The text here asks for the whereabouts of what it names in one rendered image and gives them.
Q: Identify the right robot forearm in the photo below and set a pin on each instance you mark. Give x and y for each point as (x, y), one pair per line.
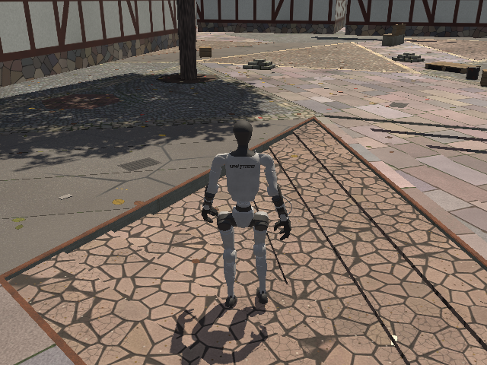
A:
(280, 205)

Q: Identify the robot left thigh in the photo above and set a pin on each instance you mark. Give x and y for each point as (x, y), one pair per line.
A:
(224, 222)

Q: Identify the left robot forearm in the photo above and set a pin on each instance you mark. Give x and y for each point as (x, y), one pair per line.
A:
(208, 199)

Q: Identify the robot left hand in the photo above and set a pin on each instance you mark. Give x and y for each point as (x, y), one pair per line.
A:
(211, 211)

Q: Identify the robot right hand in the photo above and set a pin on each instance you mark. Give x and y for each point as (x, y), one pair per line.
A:
(286, 229)

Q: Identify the robot thigh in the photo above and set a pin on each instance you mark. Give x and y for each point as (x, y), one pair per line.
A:
(224, 222)
(260, 225)

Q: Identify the robot left upper arm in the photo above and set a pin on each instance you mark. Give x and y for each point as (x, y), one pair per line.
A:
(215, 172)

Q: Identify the robot right upper arm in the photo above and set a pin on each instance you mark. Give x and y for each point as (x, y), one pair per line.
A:
(267, 161)

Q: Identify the robot right thigh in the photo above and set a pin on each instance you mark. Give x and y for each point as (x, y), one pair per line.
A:
(260, 225)

